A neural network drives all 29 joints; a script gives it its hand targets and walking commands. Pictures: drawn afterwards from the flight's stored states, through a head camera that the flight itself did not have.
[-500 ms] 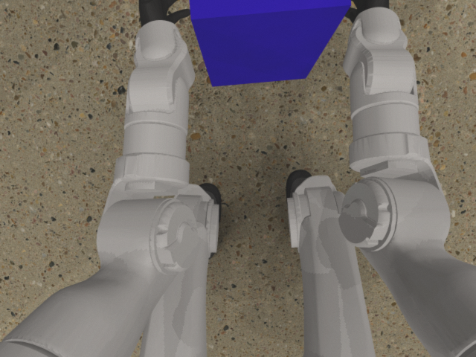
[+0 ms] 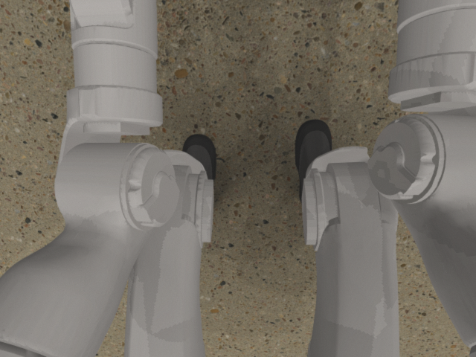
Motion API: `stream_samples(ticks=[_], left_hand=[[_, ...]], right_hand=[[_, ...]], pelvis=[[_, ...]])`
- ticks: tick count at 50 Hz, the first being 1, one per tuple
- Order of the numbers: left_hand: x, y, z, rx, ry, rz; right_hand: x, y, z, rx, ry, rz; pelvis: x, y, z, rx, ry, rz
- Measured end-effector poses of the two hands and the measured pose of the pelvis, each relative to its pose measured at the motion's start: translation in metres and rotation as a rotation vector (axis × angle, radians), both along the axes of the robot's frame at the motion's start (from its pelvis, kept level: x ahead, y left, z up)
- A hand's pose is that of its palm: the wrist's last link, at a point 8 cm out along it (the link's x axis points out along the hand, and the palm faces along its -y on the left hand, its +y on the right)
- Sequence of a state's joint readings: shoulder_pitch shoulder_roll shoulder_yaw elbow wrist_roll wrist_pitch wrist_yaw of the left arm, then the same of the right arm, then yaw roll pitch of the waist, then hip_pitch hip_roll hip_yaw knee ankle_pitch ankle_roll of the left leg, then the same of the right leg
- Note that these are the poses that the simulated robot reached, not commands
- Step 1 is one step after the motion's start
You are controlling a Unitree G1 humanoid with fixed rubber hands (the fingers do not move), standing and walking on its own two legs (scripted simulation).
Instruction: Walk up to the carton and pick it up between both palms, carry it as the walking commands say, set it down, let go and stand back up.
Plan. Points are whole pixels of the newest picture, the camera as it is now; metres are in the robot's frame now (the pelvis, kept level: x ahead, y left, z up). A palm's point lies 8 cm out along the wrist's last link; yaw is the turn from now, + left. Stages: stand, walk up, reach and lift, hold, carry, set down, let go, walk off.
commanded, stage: set down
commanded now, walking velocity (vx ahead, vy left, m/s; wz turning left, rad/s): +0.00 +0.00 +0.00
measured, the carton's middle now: out of the picture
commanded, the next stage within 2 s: none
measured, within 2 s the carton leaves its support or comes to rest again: rests again in 1.84 s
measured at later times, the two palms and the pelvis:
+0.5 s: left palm out of the picture +0.58 +0.10 -0.19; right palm out of the picture +0.58 -0.17 -0.20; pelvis +0.01 +0.00 -0.02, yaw +1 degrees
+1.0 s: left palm out of the picture +0.58 +0.11 -0.20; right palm out of the picture +0.58 -0.18 -0.21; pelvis +0.01 +0.00 -0.03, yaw +1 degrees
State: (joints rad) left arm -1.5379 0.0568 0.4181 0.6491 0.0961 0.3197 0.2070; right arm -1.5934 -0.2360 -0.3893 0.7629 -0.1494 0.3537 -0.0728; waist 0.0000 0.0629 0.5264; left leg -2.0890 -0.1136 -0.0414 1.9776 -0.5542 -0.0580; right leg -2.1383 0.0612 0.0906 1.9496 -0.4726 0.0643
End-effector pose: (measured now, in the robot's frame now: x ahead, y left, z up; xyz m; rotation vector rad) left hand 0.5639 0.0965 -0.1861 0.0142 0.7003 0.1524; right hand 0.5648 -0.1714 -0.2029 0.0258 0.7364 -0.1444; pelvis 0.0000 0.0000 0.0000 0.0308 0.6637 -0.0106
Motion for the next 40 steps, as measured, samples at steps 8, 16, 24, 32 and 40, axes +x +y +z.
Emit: stream_samples(ticks=[8,16,24,32,40], left_hand=[[0.017,0.002,0.0,-0.004,0.022,-0.047],[0.017,0.006,-0.002,0.01,0.022,-0.054],[0.016,0.006,-0.004,0.007,0.012,-0.055],[0.016,0.007,-0.005,-0.009,0.006,-0.064],[0.014,0.008,-0.007,-0.02,-0.001,-0.076]], right_hand=[[0.012,-0.002,0.0,-0.007,0.025,0.042],[0.016,-0.002,0.0,0.022,0.016,0.073],[0.015,-0.002,-0.001,0.021,0.01,0.077],[0.015,-0.003,-0.001,0.004,0.006,0.099],[0.014,-0.003,-0.002,-0.013,0.0,0.118]], pelvis=[[0.006,-0.001,-0.012,0.0,0.005,0.003],[0.009,-0.003,-0.017,0.006,0.012,0.007],[0.007,-0.004,-0.022,0.007,-0.002,0.009],[0.007,-0.002,-0.024,0.003,-0.009,0.013],[0.006,-0.001,-0.026,0.0,-0.013,0.014]])
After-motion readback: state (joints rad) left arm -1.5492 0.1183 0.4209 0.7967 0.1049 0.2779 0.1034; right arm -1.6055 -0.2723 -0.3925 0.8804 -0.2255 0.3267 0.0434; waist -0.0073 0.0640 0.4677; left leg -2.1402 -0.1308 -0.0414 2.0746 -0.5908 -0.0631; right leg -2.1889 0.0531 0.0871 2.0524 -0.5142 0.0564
